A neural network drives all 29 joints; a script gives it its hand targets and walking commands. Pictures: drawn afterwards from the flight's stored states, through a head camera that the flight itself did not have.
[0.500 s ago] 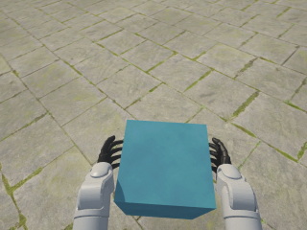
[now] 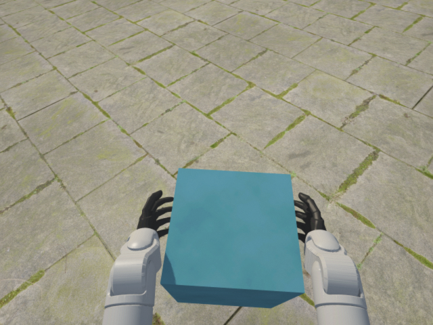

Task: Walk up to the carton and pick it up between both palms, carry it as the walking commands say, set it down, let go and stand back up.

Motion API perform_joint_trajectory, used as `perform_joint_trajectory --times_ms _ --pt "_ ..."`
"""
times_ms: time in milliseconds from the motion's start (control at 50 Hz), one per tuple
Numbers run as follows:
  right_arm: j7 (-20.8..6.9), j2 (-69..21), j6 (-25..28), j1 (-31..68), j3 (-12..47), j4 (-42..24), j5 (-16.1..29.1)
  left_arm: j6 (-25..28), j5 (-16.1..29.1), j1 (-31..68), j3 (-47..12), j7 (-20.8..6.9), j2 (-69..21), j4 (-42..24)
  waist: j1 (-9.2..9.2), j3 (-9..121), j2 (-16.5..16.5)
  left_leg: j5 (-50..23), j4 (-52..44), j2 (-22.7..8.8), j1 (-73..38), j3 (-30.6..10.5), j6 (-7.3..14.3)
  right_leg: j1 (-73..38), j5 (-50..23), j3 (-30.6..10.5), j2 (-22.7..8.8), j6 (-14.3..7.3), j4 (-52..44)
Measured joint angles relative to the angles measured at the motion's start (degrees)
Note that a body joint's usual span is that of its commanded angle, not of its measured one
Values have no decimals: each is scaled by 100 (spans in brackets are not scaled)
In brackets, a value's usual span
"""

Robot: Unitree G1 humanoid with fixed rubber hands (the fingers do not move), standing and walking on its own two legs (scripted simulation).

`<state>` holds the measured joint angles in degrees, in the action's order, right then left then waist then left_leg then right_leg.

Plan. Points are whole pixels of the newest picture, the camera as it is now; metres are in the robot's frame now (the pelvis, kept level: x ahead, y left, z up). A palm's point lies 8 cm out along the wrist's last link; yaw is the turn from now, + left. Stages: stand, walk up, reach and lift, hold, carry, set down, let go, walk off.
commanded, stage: carry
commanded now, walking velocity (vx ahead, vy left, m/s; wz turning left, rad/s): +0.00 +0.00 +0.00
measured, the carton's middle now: (228, 244) +0.29 +0.00 -0.05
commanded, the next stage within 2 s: none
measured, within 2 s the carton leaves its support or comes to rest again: neither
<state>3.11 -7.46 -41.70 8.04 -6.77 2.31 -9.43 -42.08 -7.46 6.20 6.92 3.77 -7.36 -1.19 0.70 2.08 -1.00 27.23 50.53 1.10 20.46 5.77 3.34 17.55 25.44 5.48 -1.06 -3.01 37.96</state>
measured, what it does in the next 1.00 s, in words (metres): walks ahead: left foot, then right foot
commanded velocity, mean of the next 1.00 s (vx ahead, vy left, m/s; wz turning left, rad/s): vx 0.00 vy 0.00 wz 0.00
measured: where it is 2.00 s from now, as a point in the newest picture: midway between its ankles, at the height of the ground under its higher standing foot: (231, 229)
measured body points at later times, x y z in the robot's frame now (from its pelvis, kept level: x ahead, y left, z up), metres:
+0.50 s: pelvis +0.18 +0.00 -0.01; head +0.22 +0.00 +0.44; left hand +0.47 +0.15 +0.01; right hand +0.48 -0.15 +0.00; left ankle +0.13 +0.10 -0.72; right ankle +0.07 -0.09 -0.72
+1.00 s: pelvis +0.37 +0.00 -0.01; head +0.41 +0.01 +0.44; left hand +0.66 +0.16 +0.00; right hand +0.66 -0.15 +0.00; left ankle +0.33 +0.10 -0.72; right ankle +0.25 -0.08 -0.71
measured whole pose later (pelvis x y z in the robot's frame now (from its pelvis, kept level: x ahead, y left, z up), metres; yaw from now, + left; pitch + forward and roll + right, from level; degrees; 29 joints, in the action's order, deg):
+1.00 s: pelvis +0.37 +0.00 -0.01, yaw +1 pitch +7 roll +1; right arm 2.7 -7.5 -40.6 8.2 -6.9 3.9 -9.9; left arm -41.8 -8.1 6.5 7.1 3.6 -7.4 -0.8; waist 0.9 2.2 1.2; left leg 20.9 38.5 0.4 22.6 5.8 2.8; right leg 16.8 28.0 5.9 -1.4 -3.0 43.3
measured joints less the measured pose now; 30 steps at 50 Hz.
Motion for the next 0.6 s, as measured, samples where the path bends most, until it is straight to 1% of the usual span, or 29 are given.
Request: perform_joint_trajectory --times_ms 60,80,100,120,160,200,220,260,280,300,320,360,400,440,480,500,520,540,560,600 --pt "0 1 -16 60 -5 -14 -5 49 -4 1 6 0 -1 -1 3 0 97 -18 -714 -5 177 -4 0 -101 144 6 -19 0 -30" --pt "-1 0 -16 63 -6 -19 -7 59 -4 1 6 -1 -1 0 4 1 123 -165 -1019 -11 198 -6 0 -141 215 9 -8 0 -19" --pt "-3 -1 -13 62 -5 -15 -13 61 -4 0 7 -1 -1 1 4 3 136 -593 -1301 -34 190 -7 -3 -161 276 16 15 0 51" --pt "-7 -10 25 35 -8 14 -16 57 -4 -1 10 0 0 4 4 2 191 -719 -1303 -31 150 -1 -23 -145 294 14 1 0 210" --pt "-24 -10 89 4 -9 104 -11 11 -5 -1 19 9 0 9 7 -1 226 -439 -1235 -48 19 -8 -30 48 85 9 -7 0 839" --pt "-27 -11 100 6 -9 128 -7 -5 -9 -1 23 12 1 5 3 2 73 -178 -1191 -180 -154 -6 -30 276 319 -9 123 0 1383" --pt "-27 -11 100 0 -9 120 -7 -5 -9 -1 20 12 1 3 7 4 7 -111 -1208 -220 -256 -2 -30 355 368 -14 156 0 1413" --pt "-15 -11 76 -7 -9 68 5 7 -8 1 10 6 3 0 10 6 -62 -50 -1248 -225 -442 7 -30 431 348 -20 154 0 1011" --pt "-6 -11 47 -1 -9 29 10 19 -8 2 8 -2 4 -1 7 11 -83 -34 -1212 -214 -500 11 -30 432 176 -20 143 1 627" --pt "0 -11 23 11 -9 -5 4 30 -8 10 7 -10 4 -1 6 17 -73 -35 -1098 -179 -511 15 -30 423 -384 -25 108 1 191" --pt "-1 -8 11 18 -9 -9 -5 34 -9 11 7 -13 1 3 7 19 -84 -45 -883 -168 -487 9 -30 348 -636 -16 84 1 97" --pt "-5 -7 16 31 -10 16 -11 34 -14 15 11 -11 1 8 6 16 -113 -71 -212 -179 -288 12 -30 161 -187 3 79 0 103" --pt "-10 -6 43 21 -10 38 -11 31 -17 16 12 -11 -1 8 9 16 11 21 121 -83 -102 8 -30 9 70 7 -12 0 90" --pt "-10 -5 31 39 -10 31 -14 36 -19 17 14 -11 -1 7 9 14 108 32 -18 -60 79 1 -30 -100 172 26 -49 0 39" --pt "-10 -4 21 54 -10 17 -16 55 -19 18 15 -11 -2 7 8 16 179 26 -483 -59 230 -2 -31 -163 274 34 -42 1 38" --pt "-10 -5 22 53 -11 17 -18 55 -19 17 15 -11 -3 8 10 17 203 -108 -834 -60 257 -5 -31 -197 336 41 -27 1 66" --pt "-12 -8 28 51 -12 26 -24 56 -20 16 16 -10 -3 9 9 16 210 -629 -1177 -75 239 -6 -32 -197 379 45 -4 1 185" --pt "-20 -9 67 32 -12 81 -25 45 -21 15 19 -4 -2 20 13 5 251 -696 -1174 -69 174 -1 -37 -163 361 40 -22 0 422" --pt "-31 -8 98 12 -12 140 -25 10 -23 15 22 5 -2 26 16 2 260 -463 -1111 -74 107 -5 -39 -51 296 30 -29 0 797" --pt "-50 -9 116 -1 -12 228 -23 -59 -41 5 29 15 -1 23 14 4 129 -139 -1042 -182 -74 -7 -39 207 376 -12 99 0 1553"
